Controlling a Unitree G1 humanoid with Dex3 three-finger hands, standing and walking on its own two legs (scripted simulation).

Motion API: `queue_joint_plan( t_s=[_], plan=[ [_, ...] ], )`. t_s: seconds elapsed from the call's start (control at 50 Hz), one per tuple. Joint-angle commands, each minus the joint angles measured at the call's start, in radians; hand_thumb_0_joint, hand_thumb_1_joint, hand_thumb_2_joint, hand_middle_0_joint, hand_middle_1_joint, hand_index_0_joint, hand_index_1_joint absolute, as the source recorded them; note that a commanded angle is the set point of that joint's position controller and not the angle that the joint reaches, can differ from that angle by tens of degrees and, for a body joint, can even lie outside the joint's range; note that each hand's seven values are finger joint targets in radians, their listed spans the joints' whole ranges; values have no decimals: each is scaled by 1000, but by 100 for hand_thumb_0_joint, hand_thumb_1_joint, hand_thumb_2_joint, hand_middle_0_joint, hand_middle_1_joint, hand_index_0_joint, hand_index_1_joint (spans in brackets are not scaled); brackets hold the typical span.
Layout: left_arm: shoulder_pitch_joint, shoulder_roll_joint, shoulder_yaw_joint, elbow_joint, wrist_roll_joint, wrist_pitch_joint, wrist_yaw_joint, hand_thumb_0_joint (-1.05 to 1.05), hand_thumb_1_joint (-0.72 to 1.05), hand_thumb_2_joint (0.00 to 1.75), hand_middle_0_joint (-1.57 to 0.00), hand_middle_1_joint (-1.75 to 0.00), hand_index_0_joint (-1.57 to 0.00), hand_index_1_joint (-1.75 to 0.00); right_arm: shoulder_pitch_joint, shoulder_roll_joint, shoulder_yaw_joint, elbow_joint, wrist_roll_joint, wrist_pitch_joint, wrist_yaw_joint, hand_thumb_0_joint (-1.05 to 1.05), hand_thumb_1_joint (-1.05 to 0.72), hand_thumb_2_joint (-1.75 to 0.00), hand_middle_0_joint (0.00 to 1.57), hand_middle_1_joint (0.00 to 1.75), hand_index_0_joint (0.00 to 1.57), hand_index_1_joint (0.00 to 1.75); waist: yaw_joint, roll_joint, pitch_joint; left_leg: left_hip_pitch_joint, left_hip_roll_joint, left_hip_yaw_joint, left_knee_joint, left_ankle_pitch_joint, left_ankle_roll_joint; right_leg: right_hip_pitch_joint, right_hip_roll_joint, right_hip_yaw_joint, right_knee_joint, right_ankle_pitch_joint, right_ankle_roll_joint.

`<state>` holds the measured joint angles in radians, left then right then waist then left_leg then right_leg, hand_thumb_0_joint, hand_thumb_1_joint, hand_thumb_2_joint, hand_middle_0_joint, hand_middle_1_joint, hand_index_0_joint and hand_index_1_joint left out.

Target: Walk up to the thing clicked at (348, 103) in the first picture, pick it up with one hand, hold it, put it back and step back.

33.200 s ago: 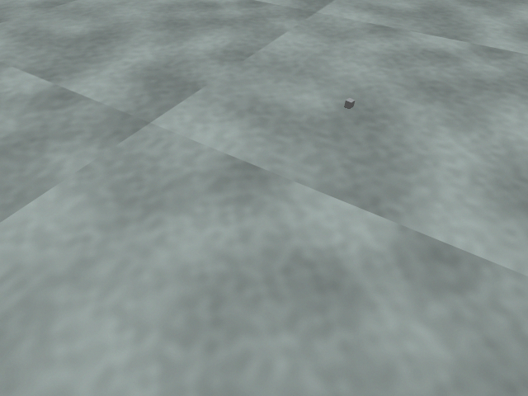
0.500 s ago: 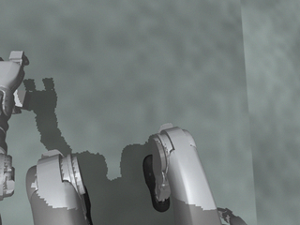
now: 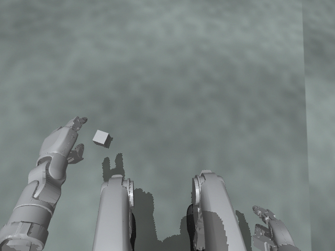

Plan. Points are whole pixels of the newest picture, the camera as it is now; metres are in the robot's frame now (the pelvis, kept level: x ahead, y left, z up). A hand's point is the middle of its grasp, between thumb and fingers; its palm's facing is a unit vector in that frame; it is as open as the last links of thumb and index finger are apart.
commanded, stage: home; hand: left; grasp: from above
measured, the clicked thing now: (101, 138) +0.51 +0.25 -0.43
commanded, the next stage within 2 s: none
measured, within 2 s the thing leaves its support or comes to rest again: neither
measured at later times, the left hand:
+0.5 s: hand (54, 184) +0.27 +0.19 +0.10, palm faces +0.01 -0.95 -0.30, open 7.4 cm
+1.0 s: hand out of the picture +0.23 +0.19 +0.21, palm faces +0.14 -0.97 -0.19, open 7.4 cm
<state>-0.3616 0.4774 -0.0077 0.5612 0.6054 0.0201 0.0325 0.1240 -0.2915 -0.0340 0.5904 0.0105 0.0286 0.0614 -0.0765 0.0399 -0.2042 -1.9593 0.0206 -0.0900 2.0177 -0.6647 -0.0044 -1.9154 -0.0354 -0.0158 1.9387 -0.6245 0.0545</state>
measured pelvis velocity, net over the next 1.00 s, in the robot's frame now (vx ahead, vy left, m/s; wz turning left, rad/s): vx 0.09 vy -0.01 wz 0.08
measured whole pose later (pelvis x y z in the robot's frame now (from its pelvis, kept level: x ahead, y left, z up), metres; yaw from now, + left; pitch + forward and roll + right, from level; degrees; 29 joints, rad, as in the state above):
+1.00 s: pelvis +0.09 -0.01 +0.26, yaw +5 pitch +11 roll -3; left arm 0.51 0.22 0.03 -0.13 -0.06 0.47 0.02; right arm 0.28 -0.22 0.03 0.51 0.02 -0.23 -0.18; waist -0.04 0.05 -0.19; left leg -0.70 0.04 -0.06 1.01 -0.50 -0.02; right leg -0.66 -0.04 -0.06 0.94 -0.46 0.03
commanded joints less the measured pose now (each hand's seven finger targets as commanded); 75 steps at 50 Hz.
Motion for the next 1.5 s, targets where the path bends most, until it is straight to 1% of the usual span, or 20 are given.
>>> queue_joint_plan(
  t_s=[0.0,0.02,0.06,0.12,0.16,0.2,0.22,0.24,0.28,0.44,0.58,0.72,0.84,0.88,0.98,1.12,1.14,1.26,1.28,1.48],
  plan=[
    [-112,126,84,-296,-109,17,37,0,90,90,-20,-30,-20,-30,65,-164,-67,-97,14,-45,-37,0,-90,-90,20,30,20,30,-8,120,-521,534,-10,-7,-422,9,29,369,35,-69,-278,91,-76],
    [-88,121,88,-341,-135,31,34,0,90,90,-20,-30,-20,-30,52,-157,-65,-109,15,-52,-44,0,-90,-90,20,30,20,30,0,128,-541,566,-12,2,-435,17,30,403,36,-62,-303,95,-76],
    [-15,70,63,-378,-192,61,27,0,90,90,-20,-30,-20,-30,36,-143,-62,-124,19,-70,-57,0,-90,-90,20,30,20,30,-18,87,-509,577,-15,14,-462,21,33,457,34,-55,-362,92,-73],
    [94,63,93,-436,-266,108,33,0,90,90,-20,-30,-20,-30,17,-124,-54,-148,27,-94,-77,0,-90,-90,20,30,20,30,-2,66,-489,631,-18,26,-525,4,34,553,36,-40,-452,64,-71],
    [155,40,87,-478,-326,137,34,0,90,90,-20,-30,-20,-30,0,-115,-48,-158,29,-105,-90,0,-90,-90,20,30,20,30,-2,42,-466,673,-16,20,-570,2,33,604,34,-33,-502,59,-69],
    [166,24,84,-543,-379,158,38,0,90,90,-20,-30,-20,-30,-6,-103,-43,-165,32,-119,-105,0,-90,-90,20,30,20,30,-14,63,-460,728,-17,26,-604,30,31,654,32,-26,-548,78,-68],
    [227,33,108,-528,-400,174,44,0,90,90,-20,-30,-20,-30,12,-100,-44,-150,33,-123,-112,0,-90,-90,20,30,20,30,-9,37,-449,753,-17,28,-622,41,31,692,32,-21,-579,83,-67],
    [253,-1,78,-556,-426,184,45,0,90,90,-20,-30,-20,-30,-10,-90,-35,-173,32,-133,-117,0,-90,-90,20,30,20,30,-19,40,-423,763,-18,36,-639,59,31,718,33,-18,-608,95,-67],
    [323,-12,99,-583,-479,207,51,0,90,90,-20,-30,-20,-30,5,-80,-27,-168,33,-147,-129,0,-90,-90,20,30,20,30,-12,35,-409,825,-16,30,-689,104,29,787,33,-16,-654,131,-66],
    [520,-102,107,-668,-602,295,65,0,90,90,-20,-30,-20,-30,59,-54,10,-179,36,-193,-191,0,-90,-90,20,30,20,30,1,50,-283,1058,-7,10,-896,221,16,987,36,-24,-841,222,-62],
    [694,-150,117,-778,-670,364,58,0,90,90,-20,-30,-20,-30,113,-47,26,-200,27,-237,-241,0,-90,-90,20,30,20,30,16,49,-183,1233,-7,25,-1052,335,8,1175,43,-43,-1000,321,-57],
    [845,-171,103,-860,-676,399,34,0,90,90,-20,-30,-20,-30,131,-36,26,-220,15,-271,-262,0,-90,-90,20,30,20,30,22,6,-100,1315,-20,50,-1117,444,17,1300,49,-56,-1106,413,-54],
    [850,-170,95,-882,-668,406,5,0,90,90,-20,-30,-20,-30,110,-44,17,-226,6,-294,-262,0,-90,-90,20,30,20,30,22,-17,-4,1323,-22,57,-1169,373,19,1296,48,-70,-1152,339,-47],
    [835,-171,92,-873,-666,403,-5,0,90,90,-20,-30,-20,-30,113,-48,13,-219,2,-305,-261,0,-90,-90,20,30,20,30,12,-15,-11,1339,-21,54,-1174,377,18,1294,49,-73,-1149,339,-48],
    [829,-159,105,-880,-658,386,-12,0,90,90,-20,-30,-20,-30,110,-54,5,-213,-3,-317,-256,0,-90,-90,20,30,20,30,29,7,-39,1369,-19,50,-1169,445,10,1320,48,-72,-1127,390,-51],
    [821,-153,102,-885,-651,373,-7,0,90,90,-20,-30,-20,-30,84,-52,11,-211,-6,-321,-253,0,-90,-90,20,30,20,30,34,22,-12,1353,-21,52,-1187,345,12,1308,46,-69,-1150,311,-46],
    [822,-151,107,-893,-653,373,-7,0,90,90,-20,-30,-20,-30,92,-51,11,-208,-7,-322,-254,0,-90,-90,20,30,20,30,34,31,-48,1364,-22,51,-1182,368,11,1325,45,-66,-1145,330,-49],
    [833,-156,101,-886,-656,374,-5,0,90,90,-20,-30,-20,-30,90,-51,12,-204,-6,-322,-255,0,-90,-90,20,30,20,30,35,13,-45,1363,-19,46,-1179,406,11,1332,48,-68,-1137,360,-50],
    [839,-151,105,-882,-653,375,0,0,90,90,-20,-30,-20,-30,87,-49,12,-206,-7,-319,-256,0,-90,-90,20,30,20,30,45,12,-40,1353,-21,50,-1176,398,12,1333,46,-66,-1143,355,-48],
    [836,-155,101,-877,-655,379,-6,0,90,90,-20,-30,-20,-30,91,-54,11,-202,-6,-327,-257,0,-90,-90,20,30,20,30,42,20,-29,1356,-10,35,-1197,367,5,1312,52,-73,-1134,320,-50]
  ],
)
